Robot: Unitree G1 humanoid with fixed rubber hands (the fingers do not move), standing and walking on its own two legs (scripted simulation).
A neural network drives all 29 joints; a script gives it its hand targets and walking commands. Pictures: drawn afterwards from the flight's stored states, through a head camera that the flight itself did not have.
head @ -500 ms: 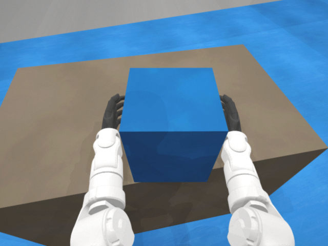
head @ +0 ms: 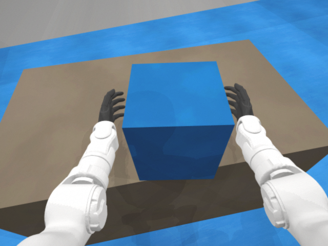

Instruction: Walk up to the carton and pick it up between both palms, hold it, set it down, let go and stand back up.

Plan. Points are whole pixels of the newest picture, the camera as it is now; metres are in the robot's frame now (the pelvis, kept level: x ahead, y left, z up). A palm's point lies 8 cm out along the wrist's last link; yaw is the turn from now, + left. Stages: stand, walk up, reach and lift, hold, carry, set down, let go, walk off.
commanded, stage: set down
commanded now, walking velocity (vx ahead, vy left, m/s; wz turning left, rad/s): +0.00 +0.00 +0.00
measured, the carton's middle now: (175, 124) +0.42 +0.02 +0.05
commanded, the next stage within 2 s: none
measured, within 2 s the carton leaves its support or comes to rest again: neither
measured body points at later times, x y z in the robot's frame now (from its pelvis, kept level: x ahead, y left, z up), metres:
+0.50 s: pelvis -0.03 -0.01 +0.01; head +0.01 -0.01 +0.45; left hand +0.43 +0.20 +0.16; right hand +0.44 -0.18 +0.16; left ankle +0.00 +0.12 -0.74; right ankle -0.02 -0.13 -0.74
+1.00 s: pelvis -0.01 -0.01 +0.01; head -0.02 +0.00 +0.46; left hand +0.42 +0.20 +0.22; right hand +0.44 -0.21 +0.21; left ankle +0.00 +0.13 -0.74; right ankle -0.02 -0.13 -0.74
